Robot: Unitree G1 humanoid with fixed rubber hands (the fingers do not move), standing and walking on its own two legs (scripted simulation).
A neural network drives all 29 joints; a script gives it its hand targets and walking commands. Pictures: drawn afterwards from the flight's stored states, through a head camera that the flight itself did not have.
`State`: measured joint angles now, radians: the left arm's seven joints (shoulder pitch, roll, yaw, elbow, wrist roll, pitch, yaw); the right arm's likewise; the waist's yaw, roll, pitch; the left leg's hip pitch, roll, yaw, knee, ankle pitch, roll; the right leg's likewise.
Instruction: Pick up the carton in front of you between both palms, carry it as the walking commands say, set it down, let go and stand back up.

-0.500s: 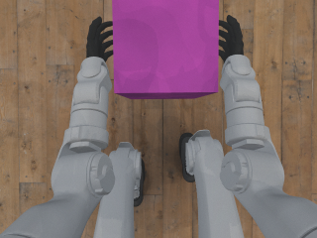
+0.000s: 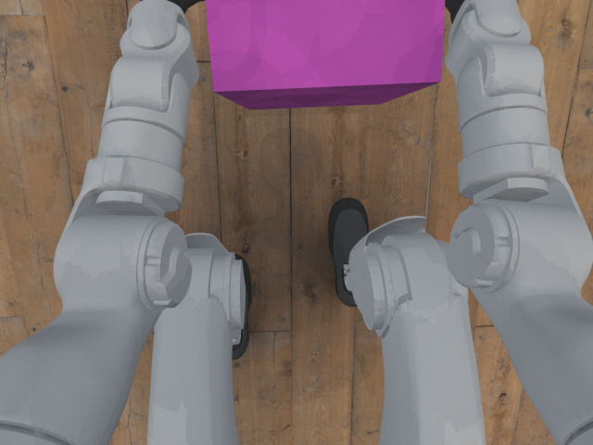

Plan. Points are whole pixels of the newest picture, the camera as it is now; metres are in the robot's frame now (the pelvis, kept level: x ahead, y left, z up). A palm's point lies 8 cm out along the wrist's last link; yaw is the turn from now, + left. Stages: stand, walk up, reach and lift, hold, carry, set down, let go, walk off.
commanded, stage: set down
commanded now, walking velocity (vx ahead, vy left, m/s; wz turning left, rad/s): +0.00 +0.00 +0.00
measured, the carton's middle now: (316, 11) +0.55 -0.09 -0.24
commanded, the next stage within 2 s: none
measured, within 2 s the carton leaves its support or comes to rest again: rests again in 0.58 s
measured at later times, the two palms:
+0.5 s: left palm (168, 19) +0.54 +0.08 -0.19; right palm (458, 5) +0.52 -0.23 -0.18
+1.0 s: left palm (172, 19) +0.54 +0.08 -0.20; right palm (461, 12) +0.52 -0.24 -0.19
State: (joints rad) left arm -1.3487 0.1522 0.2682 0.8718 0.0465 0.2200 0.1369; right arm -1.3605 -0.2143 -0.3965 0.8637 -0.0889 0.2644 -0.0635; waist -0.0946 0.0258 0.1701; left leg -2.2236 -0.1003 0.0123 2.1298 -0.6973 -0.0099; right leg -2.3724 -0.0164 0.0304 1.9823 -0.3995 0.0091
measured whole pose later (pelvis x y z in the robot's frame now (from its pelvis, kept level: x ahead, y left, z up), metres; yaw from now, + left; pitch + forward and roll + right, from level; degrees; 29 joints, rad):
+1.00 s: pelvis -0.01 +0.00 -0.03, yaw +0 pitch +38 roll +0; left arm -1.48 0.15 0.32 0.98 0.15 0.17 0.01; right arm -1.46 -0.34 -0.45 1.10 -0.07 0.16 0.04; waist -0.08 -0.01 0.36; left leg -2.21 -0.13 -0.01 2.24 -0.69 -0.02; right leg -2.34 -0.03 0.02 2.08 -0.40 0.01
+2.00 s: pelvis +0.01 -0.01 +0.10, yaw +0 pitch +47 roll +2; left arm -1.28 0.31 0.17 0.89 -0.07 0.20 0.09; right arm -1.19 -0.31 -0.32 0.84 0.07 0.17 -0.06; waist -0.08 0.03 0.03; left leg -1.98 -0.09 -0.02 1.79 -0.62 -0.02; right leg -2.11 -0.01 0.02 1.67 -0.38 0.00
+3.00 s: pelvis +0.09 -0.03 +0.34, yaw -2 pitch +24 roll +1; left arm -0.26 0.16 0.16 0.62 0.05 0.03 -0.01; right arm -0.17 -0.20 -0.13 0.53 -0.02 0.04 0.07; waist -0.05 0.01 -0.05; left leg -0.78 -0.03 -0.06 0.73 -0.37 -0.02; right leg -0.91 0.02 0.01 0.69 -0.21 -0.02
